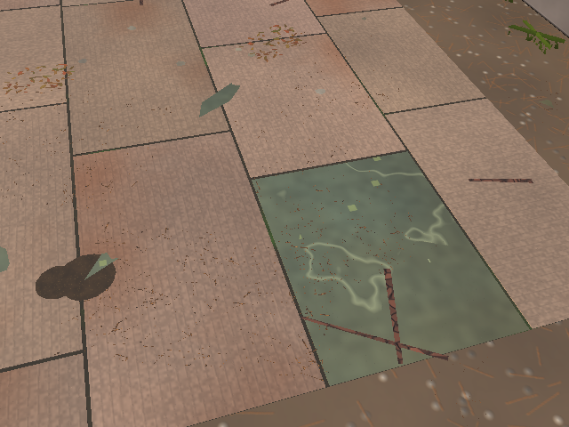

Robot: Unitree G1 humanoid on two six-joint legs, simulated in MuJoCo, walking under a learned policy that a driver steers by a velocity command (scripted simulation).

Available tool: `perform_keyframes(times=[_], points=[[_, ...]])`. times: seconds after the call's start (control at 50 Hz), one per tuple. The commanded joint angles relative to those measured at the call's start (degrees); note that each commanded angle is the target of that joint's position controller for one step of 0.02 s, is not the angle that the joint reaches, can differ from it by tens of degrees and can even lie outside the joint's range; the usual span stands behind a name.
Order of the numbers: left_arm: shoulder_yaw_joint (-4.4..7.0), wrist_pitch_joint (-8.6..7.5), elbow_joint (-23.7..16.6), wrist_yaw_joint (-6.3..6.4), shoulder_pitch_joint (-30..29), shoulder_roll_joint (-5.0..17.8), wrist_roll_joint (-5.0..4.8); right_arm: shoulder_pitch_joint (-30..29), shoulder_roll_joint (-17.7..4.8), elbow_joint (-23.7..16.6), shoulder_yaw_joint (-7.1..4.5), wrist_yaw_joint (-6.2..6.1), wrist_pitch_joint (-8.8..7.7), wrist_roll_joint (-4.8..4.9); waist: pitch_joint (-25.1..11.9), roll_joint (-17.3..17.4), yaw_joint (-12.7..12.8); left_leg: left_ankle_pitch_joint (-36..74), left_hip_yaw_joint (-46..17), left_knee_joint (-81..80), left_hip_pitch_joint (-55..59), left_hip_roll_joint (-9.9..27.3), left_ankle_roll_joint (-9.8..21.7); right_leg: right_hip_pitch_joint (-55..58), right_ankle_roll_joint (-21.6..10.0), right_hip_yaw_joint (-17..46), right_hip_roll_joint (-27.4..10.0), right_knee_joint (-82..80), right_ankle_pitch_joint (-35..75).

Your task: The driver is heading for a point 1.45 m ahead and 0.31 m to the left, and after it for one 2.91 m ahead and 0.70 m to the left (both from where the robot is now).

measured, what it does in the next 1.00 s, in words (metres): walks ahead: right foot, then left foot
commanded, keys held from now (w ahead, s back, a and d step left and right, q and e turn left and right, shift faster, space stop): w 0.50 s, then w+q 0.50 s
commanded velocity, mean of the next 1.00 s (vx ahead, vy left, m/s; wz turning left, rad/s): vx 0.47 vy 0.00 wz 0.17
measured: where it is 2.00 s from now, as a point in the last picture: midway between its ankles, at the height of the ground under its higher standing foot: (222, 267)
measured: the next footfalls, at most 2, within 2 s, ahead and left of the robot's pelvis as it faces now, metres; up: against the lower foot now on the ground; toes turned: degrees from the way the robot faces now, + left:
right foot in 0.30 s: +0.31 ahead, -0.12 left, +0.00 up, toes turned -3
left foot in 0.86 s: +0.60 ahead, +0.04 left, +0.00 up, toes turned +13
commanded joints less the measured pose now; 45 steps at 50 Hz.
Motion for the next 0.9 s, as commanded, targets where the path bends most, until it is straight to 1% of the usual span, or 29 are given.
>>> perform_keyframes(times=[0.02,0.08,0.12,0.16,0.2,0.22,0.24,0.26,0.28,0.3,0.32,0.34,0.36,0.38,0.4,0.42,0.44,0.48,0.54,0.62,0.68,0.74,0.78,0.8,0.82,0.84,0.86,0.88,0.9], points=[[0.27,-0.73,-4.24,-0.6,-6.1,2.42,0.35,2.51,-6.16,-0.57,-1.06,-0.31,-1.58,0.49,4.85,6.76,-0.03,2.79,-13.94,-11.02,7.17,13.65,7.04,-16.38,1.58,-0.78,-2.65,1.79,4.7],[-0.26,-0.44,-6.4,-0.54,-12.08,1.56,0.19,4.91,-6.01,1.13,-0.92,-0.51,-1.53,0.37,6.3,6.87,-1.41,10.63,-10.78,-10.76,6.91,13.27,7.62,-18.25,3.18,-2.53,-2.9,-3.32,6.89],[-0.7,-0.51,-7.81,-0.57,-15.69,0.91,-0.1,5.44,-6.14,1.86,-0.84,-0.55,-1.55,0.2,6.93,7.61,-2.11,15.9,-8.54,-10.14,5.37,12.72,7.53,-15.79,3.33,-3.76,-2.34,-8.72,8.7],[-0.9,-0.59,-8.76,-0.54,-17.9,0.87,-0.46,5.63,-6.69,2.5,-0.93,-0.59,-1.63,0.09,7.43,8.4,-2.35,19.82,-7.28,-9.44,4.52,13.01,7.37,-12.33,2.65,-4.37,-1.73,-13.75,9.57],[-0.78,-0.65,-9.17,-0.29,-17.99,1.46,-0.61,4.97,-7.37,2.97,-1.12,-0.71,-1.65,0.09,7.7,8.63,-1.63,23.96,-6.79,-8.52,4.57,14.27,6.97,-8.52,1.19,-4.65,-1.22,-17.26,9.47],[-0.6,-0.74,-9.02,-0.05,-16.87,1.81,-0.63,4.14,-7.66,3.11,-1.21,-0.78,-1.63,0.14,7.47,8.45,-0.71,27.44,-6.39,-7.3,4.68,14.92,6.54,-5.85,0.22,-4.77,-0.76,-18.58,9.1],[-0.25,-0.9,-8.27,0.29,-14.09,2.29,-0.61,2.83,-8.09,3.11,-1.3,-0.85,-1.63,0.21,6.37,8.25,0.98,34.68,-5.49,-4.24,4.76,15.11,5.76,-1.52,-0.82,-4.94,0.27,-19.81,8.17],[0.36,-1.19,-6.63,0.76,-8.96,3.17,-0.6,1.83,-8.67,3.18,-1.46,-0.89,-1.54,0.28,3.66,7.77,3.37,43.42,-4.34,1.91,5.14,14.68,4.88,4.74,-1.89,-5.21,1.87,-21.3,7.23],[1.14,-1.66,-3.48,1.31,-0.04,4.13,-0.5,0.96,-8.86,3.19,-1.52,-0.85,-1.29,0.45,-1.04,5.96,7.17,47.2,-2.32,12.18,3.7,12.74,3.78,14.91,-3.15,-6.04,3.63,-24.6,8.15],[2.23,-2.27,-0.71,2.02,9.32,6.69,0.43,0.83,-8.04,2.59,-1.22,-0.76,-1.23,0.54,-6.45,3.88,10.47,36.71,-0.81,25.44,-5.1,10.3,2.83,28.54,-4.86,-0.69,-1.33,-25.19,4.69],[3.59,-2.48,-0.09,2.44,16.14,12.43,1.83,4.96,-1.77,0.51,0.14,-0.3,-1.13,1.73,-14.76,-7.9,9.44,5.75,2.65,46.93,-21.47,3.07,0.53,42.86,-9.65,25.21,-19.16,-29.56,-9.83],[3.65,-1.74,0.31,1.78,14.42,12.19,-0.06,6.05,-4.37,1.22,-0.88,-0.22,-1.1,1.09,-16.11,-9.86,8.13,-15.47,-3.22,56.99,-29.4,-1.86,1.23,40.89,-13.15,44.43,-23.71,-40.15,-13.55],[3.03,-1.58,-0.4,1.59,7.29,9.02,-1.19,0.94,-6.65,-0.01,-1.69,-0.25,-0.86,0.25,-5.71,-4.93,4.97,-10.35,-4.63,58.98,-33.25,2.58,2.09,32.53,-11.58,35.72,-21.32,-40.61,-16.43],[2.09,-2.05,-1.2,1.28,2.83,4.94,-1.47,-2.94,-6.04,-0.85,-1.5,0.19,-1.19,0.04,-0.36,-1.19,4.03,-5.25,-4.05,55.95,-32.2,4.85,2.24,24.24,-10.58,27.65,-18.68,-42.17,-11.09],[1.57,-2.61,-0.94,1.21,1.11,3.12,-1.22,-4.26,-4.65,-0.96,-1.39,0.43,-1.13,0.12,1.78,-0.82,2.33,-2.82,-3.58,52.66,-29.71,6.59,2.17,19.27,-8.93,21.65,-15.62,-43.68,-4.65],[1.14,-3.09,-0.03,1.39,1.37,1.82,-1.29,-3.94,-4.14,-0.83,-1.35,0.68,-0.54,-0.65,2.49,-1.74,0.9,-2.1,-3.42,50.27,-26.95,7.62,1.64,15.76,-7.86,17.32,-13.47,-44.43,1.18],[0.82,-3.54,0.77,1.49,2.17,0.91,-1.19,-3.15,-3.17,-0.31,-1.2,1.07,0.12,-0.97,2.0,-2.09,0.05,-1.6,-3.03,49.09,-24.98,7.88,1.12,14.41,-7.49,14.29,-12.33,-44.98,5.2],[0.84,-4.43,2.53,1.55,5.62,1.23,-1.39,-4.57,-2.63,-0.69,-1.27,1.53,0.88,-1.01,2.02,-1.66,-0.36,-0.31,-1.78,47.28,-26.06,8.04,0.35,14.63,-8.02,11.16,-11.56,-45.77,11.62],[1.01,-4.68,4.04,1.77,9.21,2.25,-1.28,-11.57,-2.7,-2.65,-1.29,1.89,1.61,-0.76,4.41,-0.94,0.64,5.33,-0.84,42.89,-33.21,8.79,-0.72,16.99,-7.63,7.06,-11.09,-48.0,13.35],[0.47,-4.84,5.48,2.14,12.76,1.33,-1.2,-20.27,-1.95,-5.47,-0.83,2.19,1.31,-0.04,6.13,-0.74,2.55,13.1,-0.63,32.59,-35.8,6.61,-0.88,19.48,-4.98,0.5,-9.75,-48.11,20.95],[0.13,-5.04,6.56,2.76,15.08,1.12,-1.18,-25.64,-1.14,-7.33,-0.14,2.39,1.14,-0.11,6.64,-1.02,3.89,16.48,2.66,25.02,-34.21,5.36,-0.22,22.44,-3.82,-3.1,-10.28,-47.8,27.39],[0.01,-4.75,8.03,3.55,17.6,1.29,-0.81,-29.22,-1.02,-9.02,0.18,2.41,0.94,-0.29,7.02,-0.95,4.79,14.35,5.31,19.56,-33.74,4.14,1.39,28.92,-3.45,-5.61,-11.78,-44.92,35.52],[0.21,-4.45,8.26,4.13,16.95,2.48,-0.69,-27.86,-1.76,-9.14,-0.17,2.21,0.79,-0.4,5.42,-1.95,3.45,9.5,7.43,17.58,-30.03,1.73,3.3,32.51,-2.78,-7.48,-12.62,-39.26,50.28],[0.42,-4.22,8.25,4.46,16.44,3.3,-0.63,-25.55,-2.36,-8.61,-0.51,1.95,0.79,-0.51,3.71,-2.94,2.29,6.34,8.62,17.45,-27.06,-0.04,4.48,33.93,-2.44,-8.29,-13.01,-34.68,59.16],[0.68,-3.81,8.15,4.66,15.78,4.13,-0.43,-21.3,-3.25,-7.49,-1.03,1.68,0.71,-0.6,1.23,-3.69,0.43,3.26,9.45,17.06,-22.7,-1.96,5.89,34.53,-2.31,-9.01,-13.28,-27.75,65.52],[0.96,-3.33,7.83,4.59,15.23,4.98,-0.29,-15.04,-4.58,-5.64,-1.83,1.51,0.49,-0.7,-2.22,-4.31,-1.93,2.07,9.24,14.97,-15.98,-3.39,7.5,33.42,-2.32,-9.45,-13.42,-18.47,65.39],[1.08,-3.11,6.91,4.36,13.82,5.48,-0.61,-6.91,-6.81,-3.34,-3.04,1.25,0.17,-1.4,-6.11,-3.35,-5.97,3.34,5.67,10.92,-3.83,-2.21,9.99,25.99,-1.59,-10.5,-12.72,-5.72,56.25],[0.66,-3.48,4.39,3.89,13.22,3.52,-0.77,-0.05,-12.31,-2.62,-4.84,0.49,0.33,-1.87,-12.0,3.74,-8.01,1.43,-11.44,10.66,9.26,11.25,14.36,12.76,-0.35,-11.62,-9.22,13.72,29.21],[0.47,-3.97,1.04,2.6,13.89,0.32,-2.07,-2.76,-15.09,-3.7,-5.64,0.46,1.23,-0.78,-15.99,15.66,-3.59,3.52,-43.51,2.32,22.66,23.58,24.48,-11.09,2.39,-4.76,4.57,32.2,-14.84]])
Keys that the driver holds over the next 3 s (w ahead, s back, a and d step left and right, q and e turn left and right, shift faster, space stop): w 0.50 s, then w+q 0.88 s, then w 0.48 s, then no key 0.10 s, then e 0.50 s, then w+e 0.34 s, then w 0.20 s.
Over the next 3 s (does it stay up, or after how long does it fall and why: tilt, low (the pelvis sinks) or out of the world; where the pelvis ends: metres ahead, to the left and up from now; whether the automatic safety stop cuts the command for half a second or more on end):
stays up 1.18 0.26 -0.01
